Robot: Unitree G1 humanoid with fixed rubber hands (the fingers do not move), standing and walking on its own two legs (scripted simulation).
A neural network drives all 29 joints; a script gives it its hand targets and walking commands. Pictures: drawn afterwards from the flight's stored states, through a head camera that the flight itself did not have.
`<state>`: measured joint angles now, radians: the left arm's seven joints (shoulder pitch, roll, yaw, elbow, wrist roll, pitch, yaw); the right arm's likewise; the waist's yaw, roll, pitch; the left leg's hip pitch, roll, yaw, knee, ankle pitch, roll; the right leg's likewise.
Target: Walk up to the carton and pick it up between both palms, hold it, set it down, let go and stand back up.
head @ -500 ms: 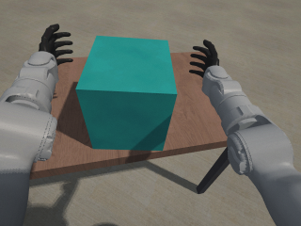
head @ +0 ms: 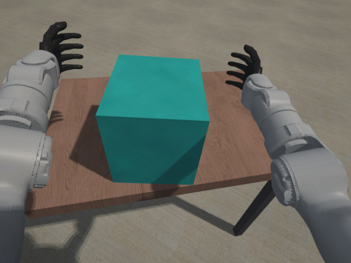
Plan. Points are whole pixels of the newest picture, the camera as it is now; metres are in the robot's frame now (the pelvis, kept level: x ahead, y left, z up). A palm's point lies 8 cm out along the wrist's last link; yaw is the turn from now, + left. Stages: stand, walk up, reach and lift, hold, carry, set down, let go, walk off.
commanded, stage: set down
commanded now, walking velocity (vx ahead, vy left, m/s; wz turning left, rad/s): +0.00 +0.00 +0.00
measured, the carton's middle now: (156, 120) +0.48 -0.02 +0.07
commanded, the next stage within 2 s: none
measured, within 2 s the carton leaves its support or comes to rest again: neither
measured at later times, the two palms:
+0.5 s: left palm (48, 100) +0.43 +0.20 +0.20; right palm (247, 117) +0.37 -0.21 +0.16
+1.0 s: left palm (38, 145) +0.37 +0.23 +0.14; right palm (247, 142) +0.32 -0.20 +0.13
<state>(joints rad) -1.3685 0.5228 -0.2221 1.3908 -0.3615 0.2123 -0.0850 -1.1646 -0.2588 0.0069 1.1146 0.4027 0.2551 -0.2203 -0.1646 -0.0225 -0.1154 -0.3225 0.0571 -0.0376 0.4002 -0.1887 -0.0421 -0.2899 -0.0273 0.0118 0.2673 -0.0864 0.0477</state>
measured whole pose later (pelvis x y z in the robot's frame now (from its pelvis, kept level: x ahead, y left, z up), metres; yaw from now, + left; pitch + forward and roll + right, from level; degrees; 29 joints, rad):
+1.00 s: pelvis +0.00 +0.00 +0.00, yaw -1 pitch -4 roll -1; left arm -0.51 0.45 0.07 0.37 -0.25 0.48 -0.13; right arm -0.38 -0.15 -0.06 0.22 0.33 0.41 -0.27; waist -0.04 -0.04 0.02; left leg -0.11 0.06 -0.01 0.38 -0.21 -0.04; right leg -0.11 -0.03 0.04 0.29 -0.12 0.05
